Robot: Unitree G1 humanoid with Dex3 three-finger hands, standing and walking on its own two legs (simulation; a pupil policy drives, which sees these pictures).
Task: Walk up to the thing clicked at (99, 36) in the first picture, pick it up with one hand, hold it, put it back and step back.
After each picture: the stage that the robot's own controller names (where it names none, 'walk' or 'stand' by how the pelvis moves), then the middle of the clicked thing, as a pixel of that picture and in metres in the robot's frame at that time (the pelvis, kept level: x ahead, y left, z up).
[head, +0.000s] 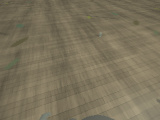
stand; (100, 34) +2.35 -0.16 -0.72
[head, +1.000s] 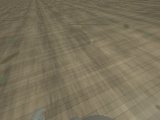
walk; (91, 41) +2.21 +0.18 -0.70
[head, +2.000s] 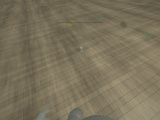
walk; (81, 49) +1.55 +0.38 -0.72
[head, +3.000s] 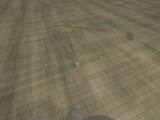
walk; (77, 65) +1.04 +0.33 -0.71
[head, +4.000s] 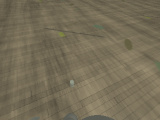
walk; (72, 83) +0.64 +0.24 -0.70
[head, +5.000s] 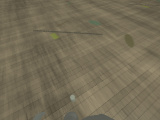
walk; (72, 98) +0.37 +0.20 -0.69
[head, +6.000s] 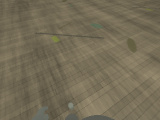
stand; (71, 106) +0.28 +0.21 -0.71
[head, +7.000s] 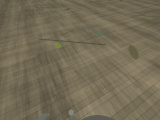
stand; (71, 113) +0.25 +0.20 -0.72
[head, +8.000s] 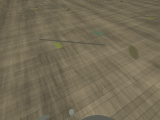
stand; (71, 113) +0.26 +0.21 -0.72
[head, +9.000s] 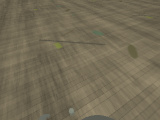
stand; (71, 111) +0.28 +0.22 -0.73
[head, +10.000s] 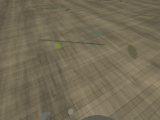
stand; (71, 112) +0.26 +0.22 -0.73
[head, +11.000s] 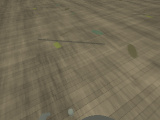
stand; (71, 112) +0.26 +0.22 -0.73
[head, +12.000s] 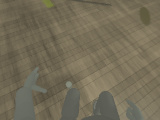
go down; (69, 85) +0.33 +0.19 -0.51
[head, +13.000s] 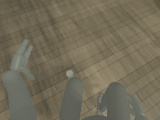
go down; (70, 74) +0.37 +0.19 -0.35
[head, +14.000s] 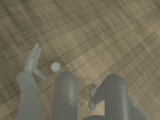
close in; (56, 68) +0.37 +0.21 -0.26
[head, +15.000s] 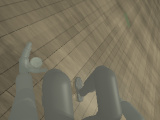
close; (34, 65) +0.38 +0.23 -0.23
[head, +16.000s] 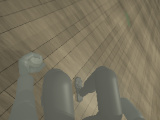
lift; (34, 63) +0.38 +0.23 -0.22
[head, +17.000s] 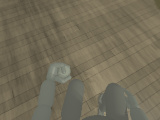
lift; (63, 74) +0.32 +0.20 -0.05
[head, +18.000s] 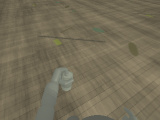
hold; (67, 81) +0.31 +0.17 +0.02
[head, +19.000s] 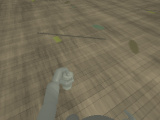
hold; (67, 80) +0.31 +0.17 +0.00
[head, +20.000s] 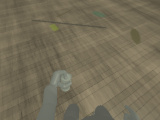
crouch; (65, 82) +0.31 +0.18 -0.05
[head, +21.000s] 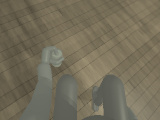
lower; (56, 58) +0.44 +0.20 -0.11
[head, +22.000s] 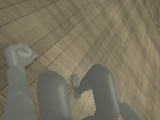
lower; (24, 56) +0.43 +0.25 -0.23
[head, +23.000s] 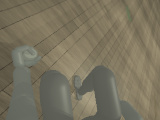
lower; (29, 57) +0.41 +0.24 -0.23
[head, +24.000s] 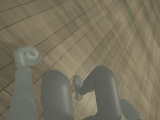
lower; (31, 58) +0.41 +0.24 -0.23
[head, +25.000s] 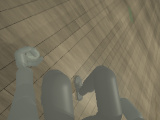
lower; (32, 58) +0.40 +0.24 -0.23
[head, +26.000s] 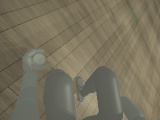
open; (37, 61) +0.38 +0.22 -0.23
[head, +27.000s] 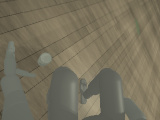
stand; (44, 60) +0.38 +0.22 -0.22
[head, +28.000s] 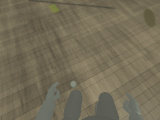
walk; (73, 84) +0.36 +0.17 -0.52
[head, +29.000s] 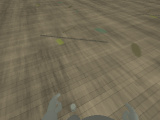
stand; (73, 107) +0.32 +0.17 -0.67
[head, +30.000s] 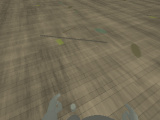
stand; (73, 107) +0.32 +0.17 -0.67
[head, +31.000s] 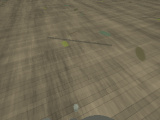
stand; (76, 107) +0.33 +0.17 -0.72
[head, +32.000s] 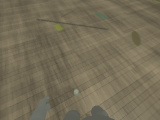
walk; (76, 92) +0.38 +0.12 -0.71
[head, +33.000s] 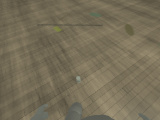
walk; (78, 79) +0.61 +0.20 -0.69
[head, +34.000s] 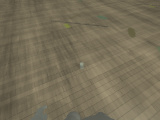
stand; (81, 65) +0.94 +0.18 -0.70
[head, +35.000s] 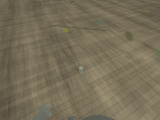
stand; (80, 69) +0.92 +0.19 -0.71
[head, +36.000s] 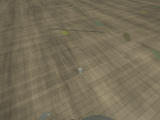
stand; (80, 70) +0.94 +0.21 -0.73
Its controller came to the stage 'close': yes
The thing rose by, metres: 0.72
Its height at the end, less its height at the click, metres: +0.00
